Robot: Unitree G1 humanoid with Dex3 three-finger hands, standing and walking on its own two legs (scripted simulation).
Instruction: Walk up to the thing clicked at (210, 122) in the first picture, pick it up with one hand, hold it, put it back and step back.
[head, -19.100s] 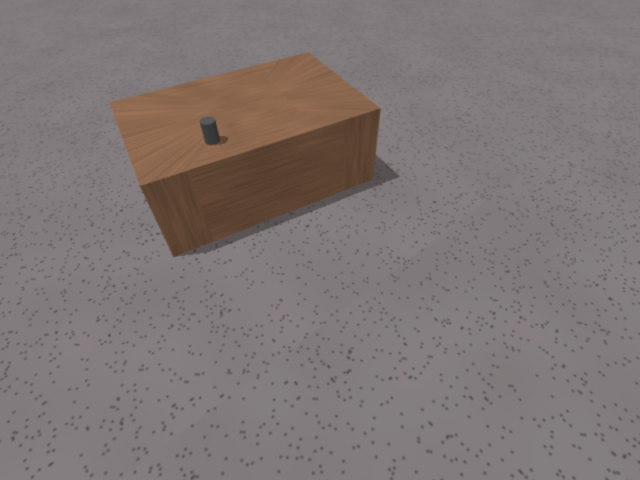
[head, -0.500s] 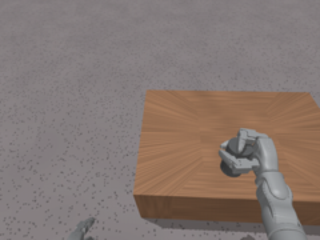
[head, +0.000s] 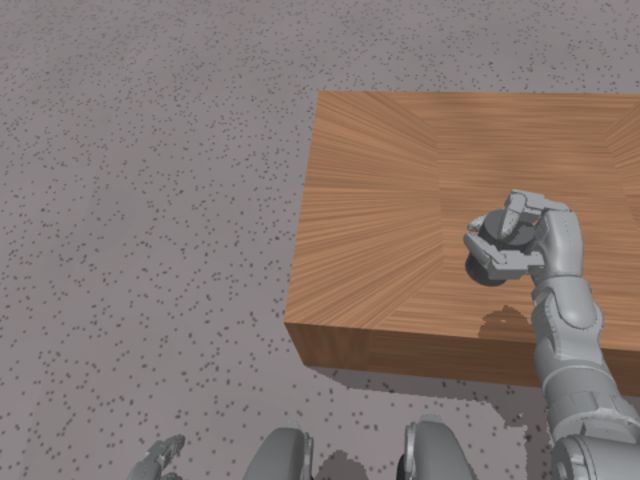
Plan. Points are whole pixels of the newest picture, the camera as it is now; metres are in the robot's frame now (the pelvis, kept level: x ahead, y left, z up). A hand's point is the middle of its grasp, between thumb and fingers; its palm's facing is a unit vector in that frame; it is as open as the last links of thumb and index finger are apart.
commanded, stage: crouch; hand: right
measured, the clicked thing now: (497, 249) +0.42 -0.18 -0.01
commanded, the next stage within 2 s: lower in 0.76 s
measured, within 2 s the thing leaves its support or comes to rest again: rests again in 1.66 s
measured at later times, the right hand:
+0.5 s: hand (479, 237) +0.47 -0.18 -0.06, palm faces +0.05 +1.00 +0.01, open 5.0 cm
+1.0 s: hand (471, 241) +0.49 -0.18 -0.11, palm faces +0.05 +1.00 +0.00, open 5.0 cm
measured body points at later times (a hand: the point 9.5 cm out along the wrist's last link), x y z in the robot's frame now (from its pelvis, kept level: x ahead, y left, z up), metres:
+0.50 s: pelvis -0.02 -0.01 -0.08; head +0.14 -0.03 +0.34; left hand +0.06 +0.26 -0.20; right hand +0.46 -0.23 -0.06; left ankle +0.00 +0.12 -0.63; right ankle +0.06 -0.14 -0.63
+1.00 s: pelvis -0.03 -0.01 -0.12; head +0.16 -0.04 +0.29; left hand +0.04 +0.26 -0.24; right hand +0.48 -0.24 -0.11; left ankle +0.00 +0.12 -0.63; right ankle +0.06 -0.14 -0.63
